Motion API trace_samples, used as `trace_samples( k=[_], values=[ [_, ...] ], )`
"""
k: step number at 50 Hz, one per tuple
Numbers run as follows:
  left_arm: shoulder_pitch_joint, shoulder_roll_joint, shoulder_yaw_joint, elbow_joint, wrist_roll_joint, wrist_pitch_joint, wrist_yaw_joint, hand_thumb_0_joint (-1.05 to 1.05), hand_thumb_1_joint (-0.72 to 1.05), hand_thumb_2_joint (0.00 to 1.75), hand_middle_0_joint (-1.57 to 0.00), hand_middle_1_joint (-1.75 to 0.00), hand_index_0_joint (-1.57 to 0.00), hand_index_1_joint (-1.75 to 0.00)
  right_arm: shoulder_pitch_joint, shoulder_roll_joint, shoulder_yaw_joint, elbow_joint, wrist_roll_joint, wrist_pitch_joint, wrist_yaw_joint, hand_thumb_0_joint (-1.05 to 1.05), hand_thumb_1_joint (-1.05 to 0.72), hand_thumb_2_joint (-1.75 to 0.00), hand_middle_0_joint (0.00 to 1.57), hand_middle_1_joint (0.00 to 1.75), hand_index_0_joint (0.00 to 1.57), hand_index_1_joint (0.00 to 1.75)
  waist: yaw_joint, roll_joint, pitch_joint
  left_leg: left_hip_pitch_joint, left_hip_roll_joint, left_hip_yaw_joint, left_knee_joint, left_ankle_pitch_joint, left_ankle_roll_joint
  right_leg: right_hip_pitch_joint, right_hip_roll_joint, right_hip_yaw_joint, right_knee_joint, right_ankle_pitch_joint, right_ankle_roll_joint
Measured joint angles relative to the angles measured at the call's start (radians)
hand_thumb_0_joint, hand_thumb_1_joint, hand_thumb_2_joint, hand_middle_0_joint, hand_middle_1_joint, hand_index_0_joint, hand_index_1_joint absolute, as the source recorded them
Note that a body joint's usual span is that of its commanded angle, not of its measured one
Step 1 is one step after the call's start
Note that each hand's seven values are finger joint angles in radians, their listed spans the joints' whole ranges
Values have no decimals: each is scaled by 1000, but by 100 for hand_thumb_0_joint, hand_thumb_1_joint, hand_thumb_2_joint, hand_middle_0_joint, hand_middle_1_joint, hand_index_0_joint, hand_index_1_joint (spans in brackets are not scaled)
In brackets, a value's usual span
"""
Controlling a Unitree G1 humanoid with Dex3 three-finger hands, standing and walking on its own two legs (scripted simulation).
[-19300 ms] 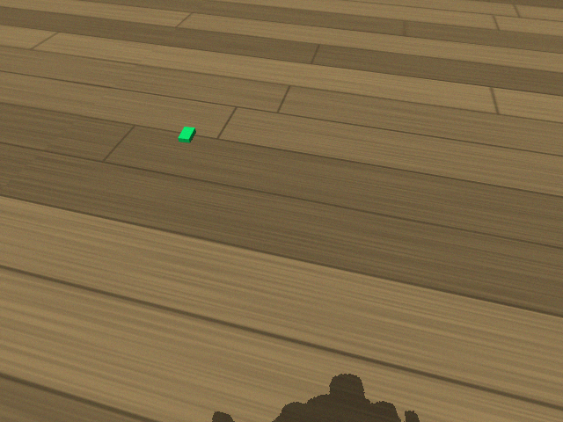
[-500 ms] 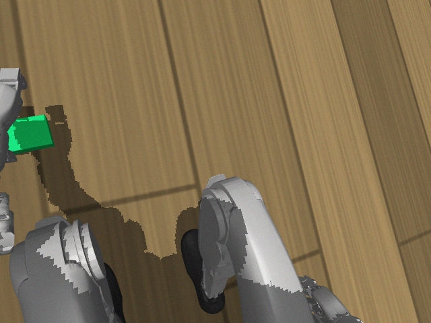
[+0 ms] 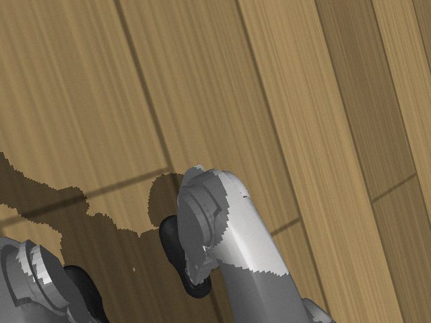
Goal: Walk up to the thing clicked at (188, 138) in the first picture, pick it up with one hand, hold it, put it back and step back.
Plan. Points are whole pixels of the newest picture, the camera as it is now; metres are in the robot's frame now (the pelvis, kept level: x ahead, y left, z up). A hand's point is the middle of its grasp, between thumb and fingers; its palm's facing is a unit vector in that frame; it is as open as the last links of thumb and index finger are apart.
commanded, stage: rest palm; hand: left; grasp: from above
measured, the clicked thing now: out of the picture +0.48 +0.29 -0.29
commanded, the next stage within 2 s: close in 0.86 s
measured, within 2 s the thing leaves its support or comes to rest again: neither
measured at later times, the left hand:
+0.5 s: hand out of the picture +0.47 +0.28 -0.26, palm faces -0.44 -0.12 -0.89, open 13.9 cm
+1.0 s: hand out of the picture +0.47 +0.28 -0.26, palm faces -0.47 -0.12 -0.87, open 13.7 cm
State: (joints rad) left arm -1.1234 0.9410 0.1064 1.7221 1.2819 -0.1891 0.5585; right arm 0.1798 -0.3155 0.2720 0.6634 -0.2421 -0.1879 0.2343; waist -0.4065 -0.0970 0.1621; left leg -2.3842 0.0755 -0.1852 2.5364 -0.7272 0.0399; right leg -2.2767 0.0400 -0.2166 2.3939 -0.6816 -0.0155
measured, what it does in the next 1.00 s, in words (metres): stands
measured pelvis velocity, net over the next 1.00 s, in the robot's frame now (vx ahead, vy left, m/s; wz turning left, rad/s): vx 0.00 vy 0.00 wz -0.05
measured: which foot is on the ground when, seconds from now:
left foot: down 0.00-1.00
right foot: down 0.00-1.00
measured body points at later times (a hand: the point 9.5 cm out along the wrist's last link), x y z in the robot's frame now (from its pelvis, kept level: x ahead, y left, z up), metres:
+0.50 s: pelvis +0.00 +0.01 +0.00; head +0.29 +0.12 +0.32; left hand +0.49 +0.29 -0.21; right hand +0.04 -0.24 -0.05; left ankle +0.06 +0.12 -0.27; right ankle +0.10 -0.10 -0.27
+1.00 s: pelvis +0.00 +0.00 +0.00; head +0.29 +0.12 +0.32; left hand +0.49 +0.29 -0.21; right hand +0.03 -0.23 -0.05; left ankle +0.06 +0.12 -0.27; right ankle +0.10 -0.10 -0.27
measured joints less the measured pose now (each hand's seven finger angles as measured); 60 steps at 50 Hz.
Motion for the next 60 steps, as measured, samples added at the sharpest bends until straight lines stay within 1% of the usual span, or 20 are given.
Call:
trace_samples(
  k=[3,6,10,13,17,19,23,27,29,32,39,44,47,51,60],
  values=[
    [3,2,-21,-8,-5,-13,-5,0,-46,95,-11,-94,-11,-94,-10,6,9,2,-3,-3,6,0,-90,-89,20,30,20,30,4,-10,3,9,0,-10,4,-9,-3,10,3,-7,-2,-5,0],
    [7,0,-37,-8,-1,-27,2,0,-46,94,-11,-94,-11,-94,-24,9,20,-2,-7,-11,13,0,-90,-89,20,30,20,30,4,-19,2,17,-2,-19,8,-14,-5,23,4,-15,-3,-8,0],
    [7,2,-44,12,23,-40,30,0,-45,93,-12,-94,-12,-94,-44,5,33,-16,-13,-23,21,0,-90,-89,20,30,20,30,-1,-27,-3,19,-4,-31,15,-14,-6,32,5,-25,-5,-6,2],
    [9,7,-39,24,43,-39,61,0,-45,93,-12,-94,-12,-94,-59,0,36,-24,-17,-31,25,0,-90,-89,20,30,20,30,-4,-30,-4,18,-2,-37,18,-12,-2,34,9,-29,-9,-1,6],
    [4,10,-45,45,51,-21,88,0,-45,92,-11,-95,-12,-94,-70,-12,34,-31,-23,-49,34,0,-90,-89,20,30,20,30,-10,-30,-2,11,-2,-35,20,-6,6,32,10,-27,-12,5,14],
    [-2,13,-44,52,48,-9,92,0,-45,93,-11,-95,-12,-95,-72,-18,35,-34,-23,-58,40,0,-90,-89,20,30,20,30,-12,-33,2,9,-1,-33,20,-3,9,31,11,-25,-12,7,17],
    [-17,24,-42,55,30,11,90,0,-45,92,-11,-96,-12,-95,-68,-26,38,-37,-21,-72,48,0,-91,-90,19,30,20,30,-16,-42,13,5,0,-33,20,0,12,28,12,-25,-13,11,19],
    [-34,37,-43,46,13,24,76,0,-45,92,-11,-96,-12,-96,-58,-28,43,-33,-18,-79,53,0,-91,-90,19,30,20,30,-19,-49,21,3,-2,-36,19,-2,10,26,12,-27,-16,9,19],
    [-36,40,-46,36,7,27,69,0,-46,92,-11,-96,-11,-96,-53,-27,46,-28,-16,-79,54,0,-91,-90,19,30,20,30,-20,-52,22,6,-1,-37,18,-6,6,28,13,-28,-17,7,17],
    [-37,42,-65,35,-3,32,59,0,-46,92,-11,-97,-11,-97,-49,-26,54,-26,-17,-77,57,0,-91,-90,19,30,20,30,-22,-51,24,11,-3,-43,18,-12,2,33,13,-32,-17,1,14],
    [-26,50,-68,37,-25,25,40,0,-45,91,-11,-97,-12,-96,-52,-29,74,-43,-9,-74,55,0,-91,-90,20,30,20,30,-27,-46,41,20,-2,-52,16,-15,0,42,17,-39,-26,4,14],
    [-21,61,-52,37,-22,4,42,0,-44,90,-12,-97,-12,-96,-55,-27,84,-52,-8,-71,49,0,-91,-90,20,30,20,30,-25,-49,47,22,0,-57,13,-11,-2,43,20,-42,-31,12,13],
    [-15,71,-54,41,-18,-4,53,0,-43,90,-12,-97,-13,-96,-59,-29,89,-55,-11,-70,47,0,-91,-90,20,30,20,30,-24,-50,47,23,1,-60,14,-10,-2,43,21,-45,-32,15,13],
    [-13,81,-60,50,-16,-9,52,0,-41,89,-13,-97,-14,-96,-64,-31,90,-60,-12,-69,41,0,-91,-90,20,30,20,30,-21,-52,52,24,2,-60,14,-7,0,46,23,-45,-34,18,15],
    [-30,82,-113,52,-28,-12,59,0,-28,81,-21,-94,-24,-92,-73,-35,98,-57,-17,-84,39,0,-91,-90,19,30,20,30,-15,-66,53,31,1,-67,14,-9,-1,56,25,-50,-40,18,18]
  ],
)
